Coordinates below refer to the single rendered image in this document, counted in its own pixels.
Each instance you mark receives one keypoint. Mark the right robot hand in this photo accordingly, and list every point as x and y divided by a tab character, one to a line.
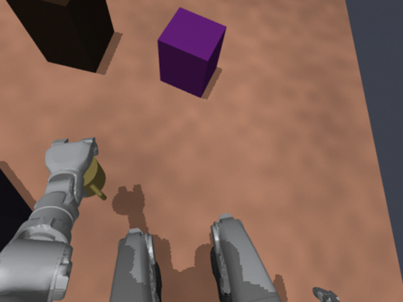
325	296

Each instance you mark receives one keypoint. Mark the left robot hand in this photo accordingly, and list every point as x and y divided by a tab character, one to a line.
76	156

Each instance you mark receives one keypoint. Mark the right robot foot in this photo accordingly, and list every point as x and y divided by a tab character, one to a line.
223	297

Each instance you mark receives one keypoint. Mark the left robot arm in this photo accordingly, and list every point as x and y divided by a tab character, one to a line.
35	266

